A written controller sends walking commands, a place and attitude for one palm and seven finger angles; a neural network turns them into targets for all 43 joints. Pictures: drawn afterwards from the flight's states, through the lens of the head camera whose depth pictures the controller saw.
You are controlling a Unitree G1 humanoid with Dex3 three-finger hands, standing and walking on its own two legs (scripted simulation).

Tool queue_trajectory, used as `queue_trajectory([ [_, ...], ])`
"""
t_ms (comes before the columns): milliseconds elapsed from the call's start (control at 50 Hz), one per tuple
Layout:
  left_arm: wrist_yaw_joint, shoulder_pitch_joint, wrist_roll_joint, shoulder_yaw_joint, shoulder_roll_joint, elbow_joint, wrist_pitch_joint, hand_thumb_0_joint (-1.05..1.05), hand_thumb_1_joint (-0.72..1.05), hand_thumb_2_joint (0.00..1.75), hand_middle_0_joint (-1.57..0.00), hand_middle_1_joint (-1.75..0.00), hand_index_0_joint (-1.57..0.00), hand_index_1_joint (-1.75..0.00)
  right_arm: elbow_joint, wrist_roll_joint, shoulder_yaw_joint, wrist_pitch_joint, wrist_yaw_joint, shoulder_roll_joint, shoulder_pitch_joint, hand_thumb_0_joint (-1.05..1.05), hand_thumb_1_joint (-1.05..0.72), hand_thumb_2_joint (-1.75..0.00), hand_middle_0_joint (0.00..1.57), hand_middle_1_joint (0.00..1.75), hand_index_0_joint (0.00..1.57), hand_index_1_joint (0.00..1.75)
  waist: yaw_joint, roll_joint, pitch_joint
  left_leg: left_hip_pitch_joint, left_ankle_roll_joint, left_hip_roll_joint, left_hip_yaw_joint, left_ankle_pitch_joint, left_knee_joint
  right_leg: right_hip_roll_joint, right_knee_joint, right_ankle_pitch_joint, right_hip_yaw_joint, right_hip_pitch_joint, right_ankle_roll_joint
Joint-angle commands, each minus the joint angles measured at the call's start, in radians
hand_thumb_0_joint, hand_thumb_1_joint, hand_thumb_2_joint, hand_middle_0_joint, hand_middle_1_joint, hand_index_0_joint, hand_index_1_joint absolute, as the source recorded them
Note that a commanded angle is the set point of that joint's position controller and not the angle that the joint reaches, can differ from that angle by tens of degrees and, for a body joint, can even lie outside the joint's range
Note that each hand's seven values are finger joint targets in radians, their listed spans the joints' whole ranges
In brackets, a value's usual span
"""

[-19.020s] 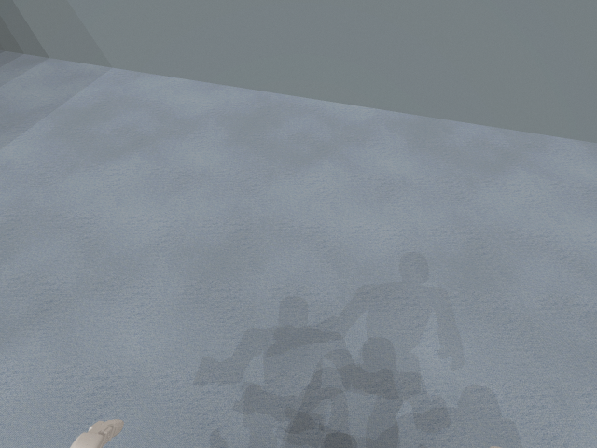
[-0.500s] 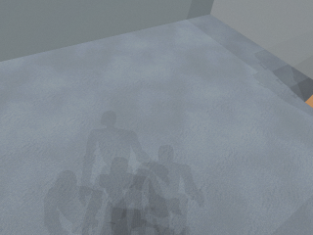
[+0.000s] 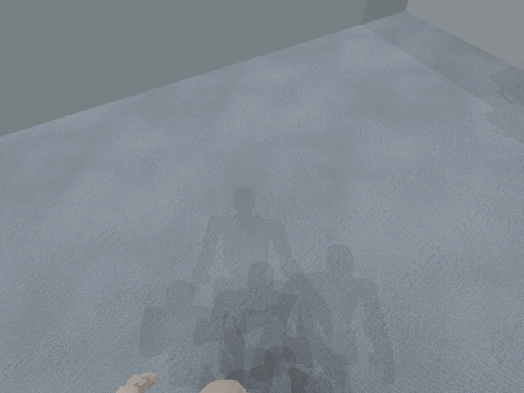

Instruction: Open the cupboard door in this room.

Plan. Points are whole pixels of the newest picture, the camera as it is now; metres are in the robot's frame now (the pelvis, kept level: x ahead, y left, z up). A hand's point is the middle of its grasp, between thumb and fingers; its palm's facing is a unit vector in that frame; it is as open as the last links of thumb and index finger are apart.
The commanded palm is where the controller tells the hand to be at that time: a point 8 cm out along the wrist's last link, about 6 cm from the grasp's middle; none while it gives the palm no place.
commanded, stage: turn or walk to find it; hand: left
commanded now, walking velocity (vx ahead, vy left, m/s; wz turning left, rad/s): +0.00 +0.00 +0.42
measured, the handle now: out of the picture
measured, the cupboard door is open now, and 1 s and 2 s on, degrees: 0 0 0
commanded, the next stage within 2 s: stand and wait in 1.84 s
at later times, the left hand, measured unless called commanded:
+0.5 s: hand out of the picture -0.08 +0.26 -0.19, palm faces +0.28 -0.93 -0.23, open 7.4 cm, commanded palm none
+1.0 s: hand out of the picture -0.02 +0.25 -0.15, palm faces +0.37 -0.90 -0.24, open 7.4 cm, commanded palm none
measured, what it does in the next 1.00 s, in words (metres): steps on the spot, turning left: left foot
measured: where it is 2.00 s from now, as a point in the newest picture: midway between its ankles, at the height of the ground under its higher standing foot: outside the picture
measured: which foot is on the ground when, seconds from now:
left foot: up 0.00-0.36, down 0.38-1.00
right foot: down 0.00-0.40, up 0.42-1.00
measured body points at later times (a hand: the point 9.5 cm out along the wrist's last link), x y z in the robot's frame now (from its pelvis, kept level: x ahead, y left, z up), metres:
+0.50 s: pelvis -0.04 +0.05 +0.00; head -0.02 +0.10 +0.44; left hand -0.09 +0.31 -0.17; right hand +0.13 -0.17 -0.12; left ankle -0.05 +0.13 -0.74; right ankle -0.03 -0.10 -0.68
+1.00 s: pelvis -0.07 +0.03 +0.00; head -0.04 +0.03 +0.45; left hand -0.04 +0.30 -0.13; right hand +0.01 -0.20 -0.15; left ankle -0.05 +0.13 -0.74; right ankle -0.03 -0.10 -0.71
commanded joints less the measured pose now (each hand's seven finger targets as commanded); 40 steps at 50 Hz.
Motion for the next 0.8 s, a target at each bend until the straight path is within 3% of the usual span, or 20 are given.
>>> queue_trajectory([
  [0, 0.015, 0.020, 0.001, 0.042, 0.177, -0.055, -0.022, 0.00, 0.90, 0.90, -0.20, -0.30, -0.20, -0.30, -0.056, -0.002, -0.005, -0.012, 0.008, -0.049, 0.025, 0.00, -0.90, -0.90, 0.20, 0.30, 0.20, 0.30, 0.017, -0.209, -0.054, -0.102, -0.030, 0.067, 0.006, 0.085, 0.188, -0.232, -0.214, 0.389, 0.124, 0.088, -0.061],
  [20, 0.016, 0.042, 0.001, 0.042, 0.181, -0.048, -0.024, 0.00, 0.90, 0.90, -0.20, -0.30, -0.20, -0.30, -0.054, -0.001, -0.003, -0.012, 0.007, -0.052, 0.023, 0.00, -0.90, -0.90, 0.20, 0.30, 0.20, 0.30, 0.026, -0.238, -0.068, -0.108, -0.038, 0.072, 0.013, 0.091, 0.183, -0.236, -0.208, 0.423, 0.112, 0.117, -0.065],
  [120, 0.017, 0.133, 0.008, 0.049, 0.200, -0.014, -0.023, 0.00, 0.90, 0.90, -0.20, -0.30, -0.20, -0.30, -0.067, 0.001, 0.007, -0.011, 0.005, -0.049, -0.049, 0.00, -0.90, -0.90, 0.20, 0.30, 0.20, 0.30, 0.064, -0.234, -0.077, -0.101, -0.055, 0.092, 0.042, 0.043, 0.072, -0.273, -0.187, 0.525, 0.096, 0.188, -0.094],
  [240, 0.015, 0.161, 0.020, 0.064, 0.246, 0.008, -0.011, 0.00, 0.90, 0.90, -0.20, -0.30, -0.20, -0.30, -0.092, 0.011, 0.026, -0.025, 0.005, -0.028, -0.126, 0.00, -0.90, -0.90, 0.20, 0.30, 0.20, 0.30, 0.093, -0.262, -0.088, 0.015, -0.035, 0.086, 0.114, -0.024, -0.205, -0.301, -0.145, 0.546, 0.071, 0.186, -0.121],
  [280, 0.013, 0.155, 0.020, 0.068, 0.256, 0.016, -0.006, 0.00, 0.90, 0.90, -0.20, -0.30, -0.20, -0.30, -0.098, 0.015, 0.028, -0.031, 0.004, -0.029, -0.115, 0.00, -0.90, -0.90, 0.20, 0.30, 0.20, 0.30, 0.082, -0.273, -0.094, 0.080, -0.024, 0.079, 0.137, 0.003, -0.311, -0.308, -0.121, 0.515, 0.069, 0.156, -0.112],
  [320, 0.010, 0.125, 0.014, 0.070, 0.260, 0.018, 0.000, 0.00, 0.90, 0.90, -0.20, -0.30, -0.20, -0.30, -0.090, 0.013, 0.025, -0.038, 0.004, -0.041, -0.069, 0.00, -0.90, -0.90, 0.20, 0.30, 0.20, 0.30, 0.044, -0.255, -0.104, 0.202, -0.014, 0.076, 0.159, 0.146, -0.473, -0.290, -0.064, 0.421, 0.018, 0.088, -0.060],
  [340, 0.008, 0.113, 0.005, 0.068, 0.245, 0.014, 0.006, 0.00, 0.90, 0.90, -0.20, -0.30, -0.20, -0.30, -0.082, 0.011, 0.020, -0.047, 0.006, -0.071, -0.032, 0.00, -0.90, -0.90, 0.20, 0.30, 0.20, 0.30, 0.017, -0.174, -0.121, 0.318, -0.001, 0.100, 0.128, 0.269, -0.605, -0.263, 0.022, 0.319, -0.020, 0.005, -0.012],
  [360, 0.006, 0.125, -0.001, 0.061, 0.193, -0.003, 0.014, 0.00, 0.90, 0.90, -0.20, -0.30, -0.20, -0.30, -0.083, 0.006, 0.002, -0.058, 0.004, -0.154, -0.001, 0.00, -0.90, -0.90, 0.20, 0.30, 0.20, 0.30, 0.001, 0.081, -0.146, 0.435, 0.055, 0.273, -0.115, 0.409, -0.698, -0.150, 0.215, 0.037, -0.072, -0.166, 0.054],
  [380, 0.005, 0.092, 0.001, 0.039, 0.135, -0.039, 0.024, 0.00, 0.90, 0.90, -0.20, -0.30, -0.20, -0.30, -0.083, 0.004, -0.017, -0.054, -0.002, -0.238, 0.033, 0.00, -0.90, -0.90, 0.20, 0.30, 0.20, 0.30, -0.019, 0.285, -0.108, 0.410, 0.151, 0.451, -0.313, 0.675, -0.745, -0.053, 0.396, -0.349, -0.045, -0.308, 0.103],
  [400, 0.007, 0.063, 0.004, 0.043, 0.165, -0.040, 0.034, 0.00, 0.90, 0.90, -0.20, -0.30, -0.20, -0.30, -0.073, 0.001, -0.013, -0.046, -0.005, -0.235, 0.032, 0.00, -0.90, -0.90, 0.20, 0.30, 0.20, 0.30, -0.024, 0.165, -0.099, 0.332, 0.205, 0.475, -0.263, 0.619, -0.736, -0.067, 0.491, -0.329, 0.037, -0.270, 0.085],
  [420, 0.011, 0.034, 0.008, 0.047, 0.158, -0.021, 0.046, 0.00, 0.90, 0.90, -0.20, -0.30, -0.20, -0.30, -0.075, -0.002, -0.003, -0.051, -0.017, -0.199, -0.004, 0.00, -0.90, -0.90, 0.20, 0.30, 0.20, 0.30, -0.015, 0.218, -0.057, 0.259, 0.166, 0.402, -0.246, 0.544, -0.773, -0.072, 0.515, -0.269, 0.088, -0.275, 0.087],
  [440, 0.005, 0.028, 0.008, 0.055, 0.172, -0.011, 0.048, 0.00, 0.90, 0.90, -0.20, -0.30, -0.20, -0.30, -0.089, -0.003, 0.003, -0.050, -0.024, -0.174, -0.054, 0.00, -0.90, -0.90, 0.20, 0.30, 0.20, 0.30, 0.006, 0.176, -0.020, 0.261, 0.155, 0.363, -0.222, 0.509, -0.764, -0.065, 0.557, -0.205, 0.093, -0.305, 0.087],
  [460, -0.004, 0.046, 0.008, 0.057, 0.175, 0.002, 0.043, 0.00, 0.90, 0.90, -0.20, -0.30, -0.20, -0.30, -0.101, 0.000, 0.011, -0.053, -0.026, -0.159, -0.085, 0.00, -0.90, -0.90, 0.20, 0.30, 0.20, 0.30, 0.023, 0.125, -0.020, 0.273, 0.142, 0.334, -0.180, 0.510, -0.754, -0.062, 0.584, -0.140, 0.097, -0.322, 0.091],
  [500, -0.008, 0.090, 0.009, 0.058, 0.169, 0.028, 0.037, 0.00, 0.90, 0.90, -0.20, -0.30, -0.20, -0.30, -0.105, 0.005, 0.016, -0.062, -0.026, -0.145, -0.089, 0.00, -0.90, -0.90, 0.20, 0.30, 0.20, 0.30, 0.043, 0.079, -0.058, 0.334, 0.118, 0.284, -0.127, 0.578, -0.742, -0.045, 0.615, -0.064, 0.099, -0.325, 0.105],
  [540, -0.006, 0.107, 0.009, 0.059, 0.171, 0.037, 0.036, 0.00, 0.90, 0.90, -0.20, -0.30, -0.20, -0.30, -0.106, 0.010, 0.013, -0.067, -0.025, -0.141, -0.067, 0.00, -0.90, -0.90, 0.20, 0.30, 0.20, 0.30, 0.042, 0.059, -0.096, 0.373, 0.107, 0.264, -0.106, 0.610, -0.738, -0.039, 0.625, -0.025, 0.102, -0.327, 0.117],
  [560, -0.006, 0.107, 0.008, 0.060, 0.175, 0.039, 0.037, 0.00, 0.90, 0.90, -0.20, -0.30, -0.20, -0.30, -0.106, 0.013, 0.013, -0.068, -0.025, -0.138, -0.060, 0.00, -0.90, -0.90, 0.20, 0.30, 0.20, 0.30, 0.044, 0.057, -0.099, 0.382, 0.100, 0.261, -0.103, 0.617, -0.742, -0.041, 0.620, -0.013, 0.105, -0.328, 0.122],
  [640, 0.001, 0.061, 0.008, 0.058, 0.170, 0.015, 0.035, 0.00, 0.90, 0.90, -0.20, -0.30, -0.20, -0.30, -0.096, 0.009, 0.005, -0.069, -0.025, -0.128, -0.012, 0.00, -0.90, -0.90, 0.20, 0.30, 0.20, 0.30, 0.025, 0.049, -0.102, 0.399, 0.139, 0.275, -0.172, 0.597, -0.743, -0.040, 0.600, -0.018, 0.121, -0.345, 0.136],
  [780, 0.003, -0.022, 0.004, 0.053, 0.153, -0.017, 0.037, 0.00, 0.90, 0.90, -0.20, -0.30, -0.20, -0.30, -0.085, -0.001, -0.002, -0.064, -0.025, -0.117, 0.030, 0.00, -0.90, -0.90, 0.20, 0.30, 0.20, 0.30, 0.003, 0.061, -0.071, 0.322, 0.194, 0.283, -0.297, 0.430, -0.767, -0.025, 0.477, -0.082, 0.133, -0.301, 0.124],
])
